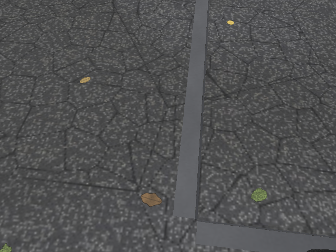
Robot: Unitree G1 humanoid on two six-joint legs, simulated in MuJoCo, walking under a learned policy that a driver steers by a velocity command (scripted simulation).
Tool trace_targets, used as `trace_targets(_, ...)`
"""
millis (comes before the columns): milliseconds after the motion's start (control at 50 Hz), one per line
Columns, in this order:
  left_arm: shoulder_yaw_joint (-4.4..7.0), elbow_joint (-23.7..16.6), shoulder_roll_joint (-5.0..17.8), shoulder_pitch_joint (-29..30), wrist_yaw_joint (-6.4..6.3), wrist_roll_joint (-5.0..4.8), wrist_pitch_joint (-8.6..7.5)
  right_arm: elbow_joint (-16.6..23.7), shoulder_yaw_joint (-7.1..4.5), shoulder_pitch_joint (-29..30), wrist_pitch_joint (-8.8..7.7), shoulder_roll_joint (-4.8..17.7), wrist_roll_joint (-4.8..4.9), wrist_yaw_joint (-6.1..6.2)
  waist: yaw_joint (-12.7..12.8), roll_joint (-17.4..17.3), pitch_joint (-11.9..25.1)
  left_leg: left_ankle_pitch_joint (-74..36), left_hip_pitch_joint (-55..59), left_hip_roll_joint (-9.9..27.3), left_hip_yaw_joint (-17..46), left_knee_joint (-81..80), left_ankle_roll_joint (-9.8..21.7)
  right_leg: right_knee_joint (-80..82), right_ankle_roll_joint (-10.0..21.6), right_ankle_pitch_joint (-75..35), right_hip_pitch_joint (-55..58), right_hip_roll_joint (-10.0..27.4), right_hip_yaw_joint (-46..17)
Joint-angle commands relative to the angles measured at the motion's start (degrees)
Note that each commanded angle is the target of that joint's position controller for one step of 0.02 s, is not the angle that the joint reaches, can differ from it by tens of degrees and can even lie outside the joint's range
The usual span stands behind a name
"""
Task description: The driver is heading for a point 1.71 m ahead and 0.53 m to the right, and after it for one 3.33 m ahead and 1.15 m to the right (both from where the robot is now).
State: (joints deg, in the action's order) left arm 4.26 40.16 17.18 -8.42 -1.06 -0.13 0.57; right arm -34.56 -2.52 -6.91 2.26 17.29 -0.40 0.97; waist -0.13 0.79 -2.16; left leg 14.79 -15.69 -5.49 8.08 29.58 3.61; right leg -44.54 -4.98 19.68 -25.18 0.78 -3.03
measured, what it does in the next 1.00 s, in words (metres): steps on the spot, turning right: right foot, then right foot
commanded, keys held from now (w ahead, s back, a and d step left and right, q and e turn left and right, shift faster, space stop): shift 0.02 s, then e+shift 0.60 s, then shift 0.20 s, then w+shift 0.12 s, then w+q+shift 0.06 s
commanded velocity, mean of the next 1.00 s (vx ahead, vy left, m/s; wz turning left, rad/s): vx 0.06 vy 0.00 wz -0.48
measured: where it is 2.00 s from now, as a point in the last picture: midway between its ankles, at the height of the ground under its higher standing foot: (211, 201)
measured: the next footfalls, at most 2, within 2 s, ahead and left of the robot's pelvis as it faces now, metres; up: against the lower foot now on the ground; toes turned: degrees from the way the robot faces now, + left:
right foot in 0.08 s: +0.06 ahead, -0.15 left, +0.00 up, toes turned +2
right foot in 0.86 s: -0.02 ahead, -0.15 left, +0.00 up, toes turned -34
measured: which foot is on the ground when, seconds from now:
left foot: down 0.00-0.86, up 0.88-1.00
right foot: up 0.00-0.06, down 0.08-0.38, up 0.40-0.84, down 0.86-1.00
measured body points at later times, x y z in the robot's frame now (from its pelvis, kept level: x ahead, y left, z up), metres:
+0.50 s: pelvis +0.01 +0.01 +0.00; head +0.05 +0.02 +0.45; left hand +0.26 +0.25 -0.09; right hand +0.06 -0.31 -0.08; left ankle +0.02 +0.10 -0.74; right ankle -0.03 -0.13 -0.67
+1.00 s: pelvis +0.03 -0.06 +0.00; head +0.03 -0.08 +0.45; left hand +0.29 +0.09 -0.09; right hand -0.04 -0.36 -0.11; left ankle +0.07 +0.08 -0.66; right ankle -0.05 -0.13 -0.74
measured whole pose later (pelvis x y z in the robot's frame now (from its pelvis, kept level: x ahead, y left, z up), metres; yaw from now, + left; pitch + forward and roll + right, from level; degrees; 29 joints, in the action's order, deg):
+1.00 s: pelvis +0.03 -0.06 +0.00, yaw -34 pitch +2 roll +0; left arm 2.8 37.2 15.1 -14.5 0.7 -1.0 -1.6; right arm -42.5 -4.6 -13.8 -2.3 18.9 1.8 -1.4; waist -1.0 -2.1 -0.3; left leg 22.3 -27.7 4.4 -2.2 62.1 1.3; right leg -26.8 3.3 16.4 -12.5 -1.2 1.2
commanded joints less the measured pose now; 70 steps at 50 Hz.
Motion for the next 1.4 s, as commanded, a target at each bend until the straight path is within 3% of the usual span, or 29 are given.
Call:
trace_targets(20, 1.01, -5.1, 4.8, 2.7, 0.33, -0.26, -1.64, 2.5, -1.96, 0.3, -0.58, 8.0, 0.12, -0.22, -1.4, -9.5, 6.1, -23.6, 5.5, 15.5, 14.0, -4.5, 9.6, 6.7, 1.0, 0.9, 3.7, 0.2, 0.4)
trace_targets(60, -0.2, -3.3, 1.9, -1.4, 1.2, 0.43, -2.31, 1.1, 0.12, 0.9, -1.08, 2.5, 0.04, -0.19, 1.7, -7.1, 7.5, -18.6, 3.5, 13.2, 10.1, -3.8, 5.5, 23.7, 2.5, -15.9, 15.2, 1.6, 0.3)
trace_targets(80, 0.08, -3.7, 4.7, -0.7, 1.09, 1.07, -2.42, 0.2, 0.3, -2.5, -1.85, 1.6, -1.36, -0.22, -0.9, -2.9, 8.3, -11.2, 1.9, 9.8, 6.8, -1.5, 2.0, 22.8, 4.0, -29.1, 19.8, 5.4, -5.2)
trace_targets(100, 0.86, -5.1, 9.4, 2.3, 0.91, 0.98, -2.31, -0.6, -0.53, -7.0, -2.55, 3.9, -2.36, -0.35, -5.7, 5.2, 7.5, -0.4, 1.0, 4.5, 1.7, 0.7, -0.9, 19.6, 8.4, -37.5, 18.3, 9.2, -10.0)
trace_targets(120, 1.03, -5.3, 8.7, 3.9, 1.13, 0.25, -2.14, -0.6, -0.98, -5.2, -2.68, 5.1, -2.42, 0.05, -4.7, 9.5, 6.7, 2.4, 3.4, 3.4, -1.3, 0.5, -3.5, 20.9, 12.9, -29.8, 12.8, 10.3, -13.3)
trace_targets(160, 1.69, -5.7, 9.7, 2.9, 1.25, -0.67, -1.88, 0.1, -2.09, -0.6, -2.35, 7.2, -1.3, 0.91, -1.8, 9.6, 4.9, 1.9, 1.8, 2.5, -4.2, 4.0, -4.1, 22.0, 13.5, -24.4, 11.8, 9.4, -16.6)
trace_targets(240, 2.63, -6.1, 10.4, -1.6, 0.06, -1.15, -1.57, 1.6, -2.35, 0.0, -2.19, 3.5, -0.08, 0.75, 0.0, 11.7, 5.9, 13.6, -6.6, 0.1, -3.9, 10.6, -4.1, 21.2, 17.9, -30.9, 17.4, 12.0, -26.3)
trace_targets(300, 3.65, -6.7, 11.0, -1.2, -0.78, -1.8, -0.29, 1.5, -2.7, -0.5, -3.13, 2.9, 0.75, -0.07, 0.2, 9.2, 8.1, 14.7, -9.1, 0.9, -1.7, 9.3, -4.6, 20.6, 17.1, -32.6, 20.6, 11.7, -28.7)
trace_targets(360, 3.83, -9.1, 10.0, 5.3, -1.43, -2.96, 2.18, -1.5, -3.65, -7.1, -3.58, 3.6, 1.13, -0.9, -3.6, 6.7, 9.6, -2.1, 6.7, 2.1, -3.2, -8.9, -4.2, 17.1, 11.2, -20.7, 10.3, 4.8, -23.6)
trace_targets(380, 2.91, -10.1, 6.7, 4.2, -1.29, -2.45, 2.48, -1.6, -4.88, -7.9, -3.12, 8.3, 0.21, -0.64, -2.2, -2.4, 8.7, -3.4, 14.0, 12.1, 7.2, -12.6, 0.0, 8.0, 7.2, -6.4, -0.7, -0.8, -17.4)
trace_targets(400, 2.77, -10.3, 5.8, 0.2, -1.11, -1.79, 2.02, -0.5, -5.33, -4.2, -2.87, 11.3, -1.89, -0.72, 0.8, -17.0, 5.9, -13.4, 12.4, 24.7, 21.6, -15.1, 8.0, -4.2, 4.0, 14.7, -10.5, -8.0, -8.3)
trace_targets(420, 4.08, -8.9, 10.3, -2.7, -0.82, -0.66, 1.4, 1.6, -4.34, -2.0, -3.36, 8.3, -2.59, -0.58, 1.7, -12.0, 5.3, -18.8, 9.5, 29.3, 21.4, -14.1, 11.7, -16.3, 2.3, 15.8, -10.7, -2.5, -8.5)
trace_targets(440, 4.86, -7.3, 11.9, -3.7, -0.44, -1.14, 1.52, 2.3, -3.46, 0.7, -3.54, 5.6, -2.15, -0.07, 2.8, -7.1, 4.1, -19.3, 7.8, 26.3, 14.6, -13.0, 10.3, -20.8, 1.6, 12.2, -10.2, -1.2, -7.4)
trace_targets(460, 4.83, -6.1, 10.9, -4.8, -0.41, -1.28, 1.91, 2.5, -3.34, 2.8, -3.55, 5.2, -1.32, 0.47, 3.4, -4.8, 2.8, -16.8, 8.1, 22.0, 8.5, -12.3, 7.8, -22.5, 0.6, 7.7, -11.3, -0.2, -6.3)
trace_targets(500, 3.96, -6.2, 8.4, -3.7, -0.01, -1.52, 2.24, 2.3, -3.13, 2.1, -3.46, 5.3, -0.57, 1.7, 1.6, -6.2, 2.1, -22.8, 10.3, 18.8, 0.9, -11.5, 6.8, -25.7, -0.9, 1.5, -14.4, 1.4, -3.6)
trace_targets(560, 2.65, -8.9, 6.3, 0.9, 0.74, -2.0, 2.1, 1.2, -3.4, -2.9, -2.5, 6.3, -1.34, 2.49, -2.0, -7.0, 3.0, -29.1, 15.3, 19.2, -4.0, -11.6, 8.8, -21.4, -2.7, -0.7, -16.6, 3.0, 0.4)
trace_targets(700, 1.18, -11.7, 4.1, 3.7, 1.54, -0.74, 2.31, -0.4, -4.69, -3.9, -1.54, 10.1, -0.24, 0.62, -2.8, -6.2, 4.6, -33.0, 16.9, 23.3, -8.7, -11.6, 11.2, -7.9, -1.6, 1.7, -9.2, 4.0, 3.2)
trace_targets(820, 1.39, -11.4, 4.0, 2.8, 1.87, -0.96, 3.18, -2.6, -4.85, -2.2, -2.14, 10.8, 2.6, -1.02, -0.3, -9.2, 6.2, -35.3, 15.8, 23.1, -11.4, -4.6, 7.7, 12.9, 3.6, -1.7, 4.6, 0.0, 6.3)
trace_targets(860, 2.36, -8.3, 6.0, -5.1, 1.62, -1.45, 3.05, -4.6, -3.63, -5.5, -2.76, 7.6, 2.8, -0.86, 2.1, -5.7, 10.4, -11.2, 4.7, 20.1, -15.0, 0.9, 3.5, 21.1, 7.7, -5.1, 23.4, -2.1, 6.5)
trace_targets(880, 3.44, -6.4, 9.8, -13.5, 0.98, -2.02, 2.55, -3.6, -1.4, -4.3, -3.37, 2.2, 0.2, -1.35, 4.8, 5.8, 13.4, 10.9, -10.2, 15.6, -19.3, 15.6, -0.3, 21.8, 12.0, -2.1, 37.1, 8.9, -8.6)
trace_targets(900, 4.08, -6.2, 14.4, -16.1, 1.17, -1.35, 0.77, -0.1, -1.51, -0.7, -4.41, 2.9, 0.77, -1.49, 6.8, 13.1, 10.9, 25.1, -30.5, 7.0, -14.9, 30.9, -3.4, 30.6, 24.2, 25.0, 38.0, 21.5, -34.9)
trace_targets(920, 3.13, -6.1, 11.7, -14.9, 1.59, -1.44, -1.38, 0.5, -2.97, 2.9, -5.46, 7.7, 2.61, -1.96, 8.2, 7.3, 6.9, 21.6, -35.0, 9.7, -7.0, 37.7, -2.9, 34.9, 25.1, 32.2, 34.2, 22.0, -36.4)
trace_targets(940, 2.41, -5.6, 10.3, -11.8, 1.63, -1.13, -2.88, 0.8, -3.44, 3.1, -6.13, 8.8, 3.53, -2.44, 5.8, 9.9, 2.2, 15.2, -36.8, 11.3, -6.0, 37.9, -1.7, 35.7, 22.9, 30.0, 30.3, 20.4, -32.0)
trace_targets(1000, 0.89, -6.0, 6.2, -5.6, 1.33, -0.24, -4.97, -3.3, -3.5, -2.7, -6.62, 8.0, 1.86, -2.77, 1.2, 8.1, -1.0, -0.5, -32.6, 13.8, -5.0, 34.5, -2.4, 37.3, 16.9, 15.4, 23.7, 14.3, -16.7)
trace_targets(1060, 1.14, -4.7, 5.8, -8.5, 1.11, 0.99, -6.84, -4.1, -2.78, -3.1, -5.74, 5.3, 3.15, -2.22, 2.0, 5.2, -2.0, -9.5, -34.8, 11.6, -1.1, 35.2, -4.2, 39.5, 15.1, 6.8, 23.1, 13.5, -7.5)
trace_targets(1140, 1.1, -2.6, 5.7, -10.7, 0.94, 1.08, -7.53, -3.9, -2.68, -3.3, -5.25, 4.5, 2.55, -1.95, 1.9, 4.8, -3.4, -17.5, -37.4, 10.8, -0.6, 31.9, -6.0, 40.7, 13.2, -1.5, 24.0, 13.6, 1.7)
trace_targets(1300, 1.31, 1.4, 7.4, -13.9, 0.69, 0.48, -6.25, 0.2, -0.13, 6.3, -5.97, 0.8, 2.95, -5.52, 4.8, 1.6, -10.5, -19.1, -35.0, 11.8, -10.6, 15.2, -0.5, 41.0, 10.6, -18.0, 30.8, 14.8, 15.5)
trace_targets(1360, 1.99, 1.5, 11.4, -12.3, 0.04, 0.58, -4.29, 1.6, -0.94, 3.7, -5.58, 3.3, 3.5, -5.78, 0.8, 6.0, -5.1, -8.9, -23.6, 5.5, -18.0, 13.4, 3.7, 29.1, 9.8, -64.9, 35.0, 15.3, 18.5)
trace_targets(1400, 2.56, 0.7, 14.5, -10.0, -0.18, 0.05, -3.44, -0.8, -3.85, -12.6, -4.53, 9.7, 4.03, -5.07, -8.7, 9.2, 5.3, -1.8, -1.7, 0.4, -19.4, 15.0, 7.2, 6.5, 9.6, -83.5, 30.9, 15.5, 18.4)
